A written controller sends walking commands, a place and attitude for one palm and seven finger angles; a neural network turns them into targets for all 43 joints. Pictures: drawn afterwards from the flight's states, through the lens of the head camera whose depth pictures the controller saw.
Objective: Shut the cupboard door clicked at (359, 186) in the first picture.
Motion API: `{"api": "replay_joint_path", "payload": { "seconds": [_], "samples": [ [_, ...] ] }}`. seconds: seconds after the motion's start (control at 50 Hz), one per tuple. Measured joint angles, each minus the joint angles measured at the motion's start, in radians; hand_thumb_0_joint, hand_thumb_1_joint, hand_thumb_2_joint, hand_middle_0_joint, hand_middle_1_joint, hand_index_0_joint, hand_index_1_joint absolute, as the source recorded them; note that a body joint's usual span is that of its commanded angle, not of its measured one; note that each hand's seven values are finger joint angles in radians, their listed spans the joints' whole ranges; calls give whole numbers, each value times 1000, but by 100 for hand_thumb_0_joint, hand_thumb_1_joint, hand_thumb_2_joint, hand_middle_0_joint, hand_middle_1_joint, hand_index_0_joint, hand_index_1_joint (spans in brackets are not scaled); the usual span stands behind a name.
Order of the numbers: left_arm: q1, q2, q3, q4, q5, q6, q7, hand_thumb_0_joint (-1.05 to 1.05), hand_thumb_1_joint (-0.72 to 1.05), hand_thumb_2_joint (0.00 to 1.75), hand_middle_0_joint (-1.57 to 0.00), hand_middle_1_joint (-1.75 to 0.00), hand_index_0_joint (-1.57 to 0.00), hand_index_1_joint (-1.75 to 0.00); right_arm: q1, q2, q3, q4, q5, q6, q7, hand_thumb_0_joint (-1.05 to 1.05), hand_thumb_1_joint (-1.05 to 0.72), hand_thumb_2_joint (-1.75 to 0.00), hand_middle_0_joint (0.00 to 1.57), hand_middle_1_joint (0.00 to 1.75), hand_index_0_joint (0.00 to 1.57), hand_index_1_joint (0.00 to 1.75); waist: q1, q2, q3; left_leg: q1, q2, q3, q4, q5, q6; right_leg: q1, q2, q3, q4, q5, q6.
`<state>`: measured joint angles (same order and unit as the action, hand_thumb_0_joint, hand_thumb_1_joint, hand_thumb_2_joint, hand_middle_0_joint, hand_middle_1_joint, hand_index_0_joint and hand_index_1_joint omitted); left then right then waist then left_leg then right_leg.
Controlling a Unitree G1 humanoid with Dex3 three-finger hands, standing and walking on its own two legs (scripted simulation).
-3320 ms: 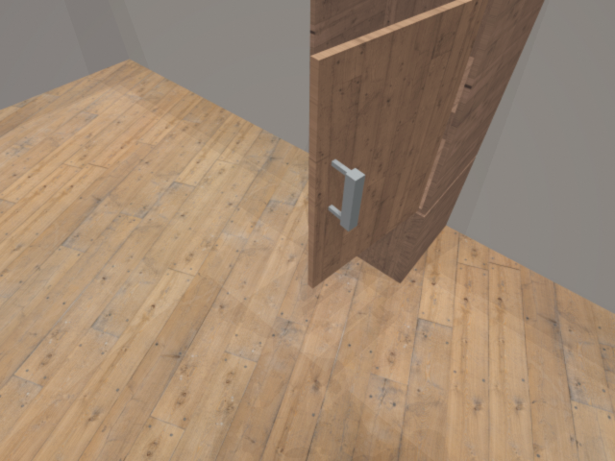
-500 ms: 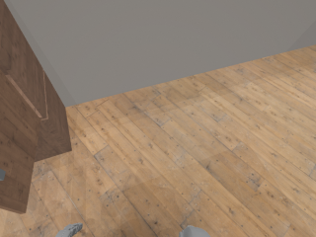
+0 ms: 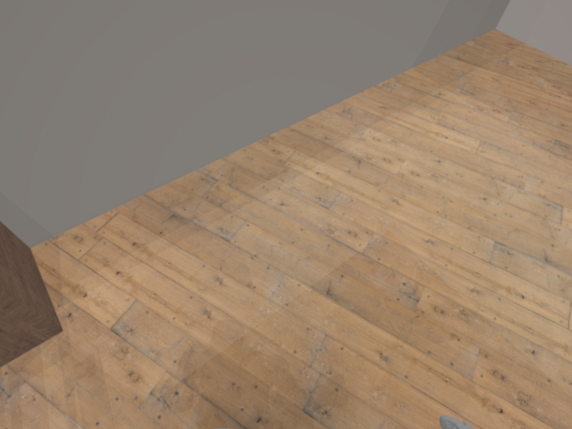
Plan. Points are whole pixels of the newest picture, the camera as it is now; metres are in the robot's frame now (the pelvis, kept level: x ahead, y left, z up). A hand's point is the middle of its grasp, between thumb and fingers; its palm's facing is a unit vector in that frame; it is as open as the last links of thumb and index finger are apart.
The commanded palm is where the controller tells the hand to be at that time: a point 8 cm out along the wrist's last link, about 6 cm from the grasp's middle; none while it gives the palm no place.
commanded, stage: walk around to get in front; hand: left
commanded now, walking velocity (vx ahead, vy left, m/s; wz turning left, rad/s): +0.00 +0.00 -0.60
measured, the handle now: out of the picture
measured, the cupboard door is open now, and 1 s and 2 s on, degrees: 80 80 80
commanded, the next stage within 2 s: none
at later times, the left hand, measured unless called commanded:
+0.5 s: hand (209, 399) +0.18 +0.13 -0.15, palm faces -0.31 -0.91 -0.26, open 7.4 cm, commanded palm none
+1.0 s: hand (241, 354) +0.25 +0.09 -0.15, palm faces -0.57 -0.80 -0.19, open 7.4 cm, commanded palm none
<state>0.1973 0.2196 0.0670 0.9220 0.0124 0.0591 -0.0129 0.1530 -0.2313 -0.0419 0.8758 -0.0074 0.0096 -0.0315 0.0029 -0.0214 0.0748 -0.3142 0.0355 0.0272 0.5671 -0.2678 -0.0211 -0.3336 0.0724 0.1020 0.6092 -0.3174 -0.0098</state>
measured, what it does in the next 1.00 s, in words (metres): steps on the spot, turning right: right foot, then left foot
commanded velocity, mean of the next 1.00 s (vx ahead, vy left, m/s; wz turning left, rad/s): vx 0.04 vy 0.00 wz -0.60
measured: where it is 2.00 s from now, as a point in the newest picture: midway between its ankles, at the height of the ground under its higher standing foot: (376, 413)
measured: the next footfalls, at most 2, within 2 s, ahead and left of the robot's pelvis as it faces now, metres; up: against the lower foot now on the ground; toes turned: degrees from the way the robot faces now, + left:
right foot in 0.32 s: +0.03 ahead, -0.14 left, +0.00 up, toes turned -18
left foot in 0.70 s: +0.13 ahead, +0.07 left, +0.00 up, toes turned -23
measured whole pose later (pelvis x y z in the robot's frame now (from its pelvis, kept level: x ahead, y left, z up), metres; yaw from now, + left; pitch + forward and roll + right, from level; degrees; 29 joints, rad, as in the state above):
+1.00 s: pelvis +0.05 -0.02 +0.01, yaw -36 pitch +1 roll -2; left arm 0.14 0.25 0.08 0.92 0.02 0.07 -0.05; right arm 0.25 -0.20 -0.02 0.89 -0.03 0.00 -0.03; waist -0.01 0.00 0.09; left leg -0.21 0.13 0.20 0.50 -0.31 -0.01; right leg -0.41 -0.04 -0.06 0.86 -0.45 0.04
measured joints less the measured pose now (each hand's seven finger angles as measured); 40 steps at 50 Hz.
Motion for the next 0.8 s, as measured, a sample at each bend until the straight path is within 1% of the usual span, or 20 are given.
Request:
{"api": "replay_joint_path", "payload": {
  "seconds": [0.02, 0.06, 0.1, 0.14, 0.2, 0.26, 0.3, 0.32, 0.34, 0.38, 0.42, 0.46, 0.52, 0.6, 0.64, 0.68, 0.7, 0.74, 0.76, 0.8],
  "samples": [
    [-7, 8, 4, 1, 0, 5, -2, 1, 91, 90, -20, -30, -20, -30, 3, 7, 5, -1, -6, -3, -2, 0, -91, -90, 20, 30, 20, 30, 3, -11, 4, -5, 2, 12, 20, -5, 18, -29, -4, -8, 81, -80, 6],
    [-20, 23, 13, 4, 8, 10, -8, 1, 91, 90, -20, -30, -20, -30, 17, 22, 19, -2, -17, -6, -4, 0, -91, -90, 20, 30, 20, 30, 10, -27, 10, 9, 13, 39, 21, -36, 29, -92, -15, -36, 280, -167, 22],
    [-32, 32, 21, 4, 10, 11, -16, 1, 91, 90, -20, -30, -20, -30, 35, 32, 28, -3, -22, -5, -7, 0, -91, -90, 20, 30, 20, 30, 14, -27, 16, 36, 27, 58, -13, -37, 24, -135, -37, -72, 421, -168, 41],
    [-42, 35, 22, -2, 9, 11, -21, 1, 91, 90, -20, -30, -20, -30, 47, 37, 31, -1, -23, -4, -8, 0, -91, -90, 20, 30, 20, 30, 16, -16, 24, 61, 46, 77, -47, -25, 18, -147, -63, -105, 454, -160, 54],
    [-57, 33, 16, -9, 8, 10, -26, 1, 91, 90, -20, -30, -19, -30, 61, 36, 28, 3, -23, -5, -5, 0, -91, -90, 20, 30, 20, 30, 8, 9, 35, 86, 77, 109, -63, -24, 9, -115, -87, -142, 346, -153, 55],
    [-73, 30, 10, -14, 7, 7, -28, 1, 91, 90, -20, -30, -19, -30, 73, 26, 19, 9, -22, 0, 2, 0, -90, -90, 21, 30, 20, 30, -8, 32, 43, 95, 105, 148, -35, -50, -7, -62, -93, -169, 198, -135, 42],
    [-83, 28, 6, -21, 8, 1, -29, 1, 91, 90, -20, -30, -19, -30, 86, 14, 12, 15, -20, 6, 6, 0, -90, -90, 21, 30, 20, 30, -17, 46, 44, 89, 123, 169, 11, -80, -22, -8, -89, -187, 72, -59, 28],
    [-82, 30, 3, -29, 9, -6, -29, 1, 91, 90, -20, -30, -19, -30, 98, 7, 7, 16, -16, 9, 9, 0, -90, -90, 21, 30, 20, 30, -19, 46, 37, 76, 129, 179, 53, -105, -30, 27, -91, -190, -6, 23, 14],
    [-85, 29, 3, -33, 11, -18, -24, 1, 91, 90, -20, -30, -19, -30, 98, -2, 3, 23, -11, 17, 11, 0, -90, -90, 21, 30, 20, 30, -18, 52, 36, 48, 133, 172, 129, -152, -37, 29, -87, -183, -14, 22, -1],
    [-93, 14, -4, -34, 7, -33, -11, 1, 91, 90, -20, -30, -19, -30, 76, -24, -5, 44, -4, 43, 5, 0, -91, -90, 20, 30, 20, 30, -24, 74, 52, -27, 107, 89, 327, -262, -43, 12, -71, -172, 30, -8, -21],
    [-88, 5, -7, -37, 5, -32, 1, 0, 91, 90, -20, -30, -19, -30, 55, -32, -11, 58, -1, 57, 2, 0, -91, -90, 20, 30, 20, 30, -23, 71, 58, -94, 74, 42, 474, -258, -48, 21, -63, -152, 14, -4, -28],
    [-77, 2, -9, -36, 5, -27, 9, 0, 91, 90, -20, -30, -20, -30, 38, -32, -13, 58, -2, 60, 5, 0, -91, -90, 20, 30, 20, 30, -22, 56, 55, -137, 56, 25, 524, -212, -55, 33, -56, -128, -22, 20, -27],
    [-59, -1, -14, -29, 9, -22, 9, 0, 91, 90, -20, -30, -20, -30, 21, -25, -14, 43, -2, 53, 10, 0, -91, -90, 20, 30, 20, 30, -22, 33, 45, -160, 39, 10, 479, -165, -61, 45, -47, -95, -67, 47, -30],
    [-37, -5, -16, -19, 10, -19, 3, 0, 91, 90, -20, -30, -20, -30, 0, -12, -11, 25, 1, 40, 9, 0, -91, -90, 20, 30, 20, 30, -9, 10, 33, -128, 15, -5, 328, -158, -58, 48, -31, -48, -88, 60, -24],
    [-29, -4, -13, -14, 10, -16, 2, 0, 91, 90, -20, -30, -20, -30, -6, -4, -6, 18, 5, 32, 7, 0, -91, -90, 20, 30, 20, 30, -4, 0, 28, -97, 2, -6, 241, -149, -55, 44, -23, -28, -83, 57, -17],
    [-21, -1, -9, -9, 6, -11, 2, 1, 91, 90, -20, -30, -20, -30, -7, 4, 0, 10, 7, 19, 4, 0, -91, -90, 20, 30, 20, 30, -2, -11, 19, -44, -10, -1, 112, -92, -48, 33, -14, -7, -61, 45, -6],
    [-15, 0, -7, -9, 3, -6, 2, 1, 91, 90, -20, -30, -20, -30, 0, 3, 4, 4, 6, 10, 3, 0, -91, -90, 20, 30, 20, 30, -2, -6, 8, -12, -5, -2, 27, -42, -32, 20, -2, -1, -40, 33, 1],
    [-20, 11, 0, -4, -1, 6, -2, 1, 91, 90, -20, -30, -20, -30, 6, 15, 12, -1, -6, -2, 0, 0, -91, -90, 20, 30, 20, 30, 1, -21, 6, -13, -1, 19, 33, -18, 19, -30, -2, -8, 93, -92, 9],
    [-22, 17, 5, -2, 4, 10, -5, 1, 91, 90, -20, -30, -20, -30, 12, 21, 19, -2, -12, -4, -1, 0, -91, -90, 20, 30, 20, 30, 5, -26, 7, -6, 6, 33, 35, -31, 32, -63, -4, -23, 196, -148, 16],
    [-30, 26, 14, 1, 10, 12, -14, 1, 91, 90, -20, -30, -20, -30, 28, 32, 30, -7, -19, -5, -4, 0, -91, -90, 20, 30, 20, 30, 9, -28, 10, 19, 20, 55, 6, -38, 39, -120, -21, -59, 380, -169, 34]
  ]
}}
